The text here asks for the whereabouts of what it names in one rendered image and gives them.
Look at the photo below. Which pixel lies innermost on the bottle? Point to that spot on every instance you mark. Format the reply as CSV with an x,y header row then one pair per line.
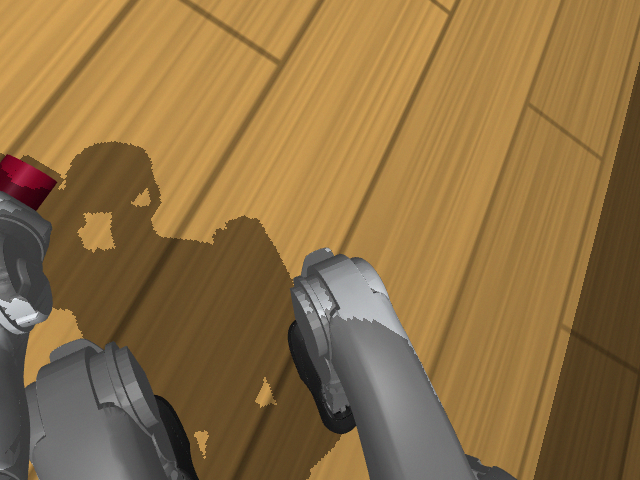
x,y
24,182

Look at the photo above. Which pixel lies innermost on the left robot arm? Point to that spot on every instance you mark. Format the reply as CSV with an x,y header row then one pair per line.
x,y
25,300

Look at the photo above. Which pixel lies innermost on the right robot foot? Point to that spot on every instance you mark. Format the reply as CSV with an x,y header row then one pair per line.
x,y
339,423

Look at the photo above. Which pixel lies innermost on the left robot foot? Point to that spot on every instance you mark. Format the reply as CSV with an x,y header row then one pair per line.
x,y
178,438

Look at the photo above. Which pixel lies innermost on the right robot hand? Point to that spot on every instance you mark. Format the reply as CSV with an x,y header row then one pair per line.
x,y
482,472

